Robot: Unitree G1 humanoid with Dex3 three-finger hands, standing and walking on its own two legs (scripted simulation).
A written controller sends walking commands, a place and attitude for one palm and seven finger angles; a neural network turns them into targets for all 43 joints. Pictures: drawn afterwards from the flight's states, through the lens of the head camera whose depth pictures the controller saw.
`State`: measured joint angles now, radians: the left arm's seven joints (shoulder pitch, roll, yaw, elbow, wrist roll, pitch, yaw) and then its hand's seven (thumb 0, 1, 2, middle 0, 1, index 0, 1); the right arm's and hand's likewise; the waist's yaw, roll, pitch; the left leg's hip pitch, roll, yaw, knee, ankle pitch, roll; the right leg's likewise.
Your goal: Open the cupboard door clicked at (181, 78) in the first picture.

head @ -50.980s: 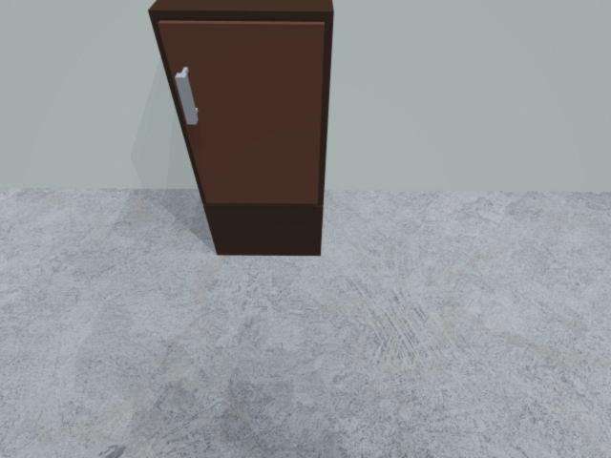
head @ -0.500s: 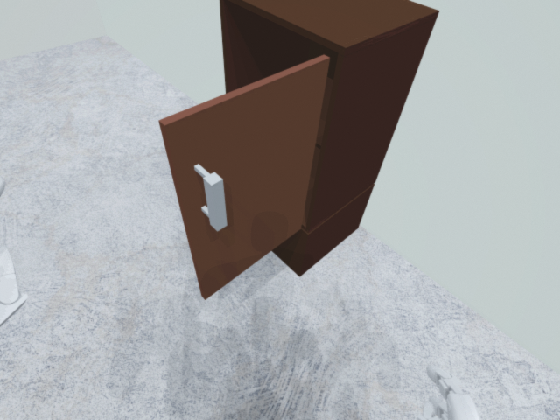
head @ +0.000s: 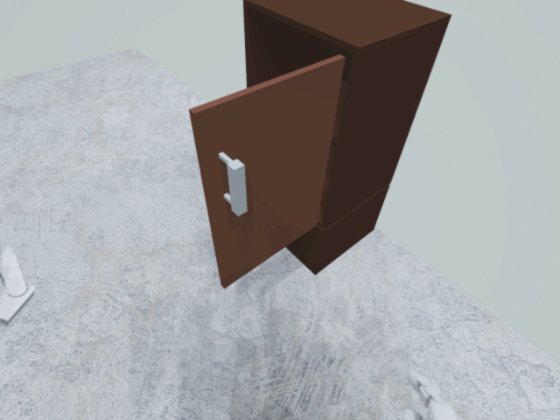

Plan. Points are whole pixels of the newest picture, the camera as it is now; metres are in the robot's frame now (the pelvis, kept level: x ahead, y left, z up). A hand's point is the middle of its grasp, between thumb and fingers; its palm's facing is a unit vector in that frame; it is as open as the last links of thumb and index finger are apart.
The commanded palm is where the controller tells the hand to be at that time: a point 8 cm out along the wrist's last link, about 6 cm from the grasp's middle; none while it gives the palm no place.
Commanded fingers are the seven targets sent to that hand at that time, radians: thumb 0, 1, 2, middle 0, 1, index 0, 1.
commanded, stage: let the arm hang, fingers relaxed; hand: left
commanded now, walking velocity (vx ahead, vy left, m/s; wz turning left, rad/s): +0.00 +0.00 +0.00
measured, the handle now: (231, 183) +0.57 +0.13 -0.01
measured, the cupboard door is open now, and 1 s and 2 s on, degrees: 90 90 90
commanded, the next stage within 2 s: look to check the result in 1.20 s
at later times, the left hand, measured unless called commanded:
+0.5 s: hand out of the picture -0.03 +0.19 -0.17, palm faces +0.07 -0.98 -0.19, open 6.9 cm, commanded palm none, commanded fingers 0.00 0.90 0.90 -0.20 -0.30 -0.20 -0.30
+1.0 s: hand out of the picture -0.03 +0.17 -0.16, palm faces +0.06 -0.98 -0.17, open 7.4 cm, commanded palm none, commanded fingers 0.00 0.90 0.90 -0.20 -0.30 -0.20 -0.30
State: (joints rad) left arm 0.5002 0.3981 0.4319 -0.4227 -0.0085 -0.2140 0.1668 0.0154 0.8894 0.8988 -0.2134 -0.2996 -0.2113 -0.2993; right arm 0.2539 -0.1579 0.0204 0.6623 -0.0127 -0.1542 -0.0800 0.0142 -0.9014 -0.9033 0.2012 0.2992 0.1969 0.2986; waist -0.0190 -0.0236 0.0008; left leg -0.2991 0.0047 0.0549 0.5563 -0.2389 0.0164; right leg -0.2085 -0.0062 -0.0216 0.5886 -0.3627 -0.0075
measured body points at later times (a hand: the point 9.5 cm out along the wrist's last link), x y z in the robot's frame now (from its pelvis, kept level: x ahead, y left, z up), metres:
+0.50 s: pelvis -0.02 +0.00 +0.01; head +0.00 +0.02 +0.46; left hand -0.03 +0.24 -0.16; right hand +0.01 -0.25 -0.14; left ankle +0.04 +0.11 -0.73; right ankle -0.03 -0.11 -0.73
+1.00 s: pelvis -0.02 +0.01 +0.01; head -0.01 +0.00 +0.46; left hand -0.03 +0.22 -0.15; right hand -0.02 -0.20 -0.16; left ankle +0.04 +0.11 -0.73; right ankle -0.03 -0.11 -0.73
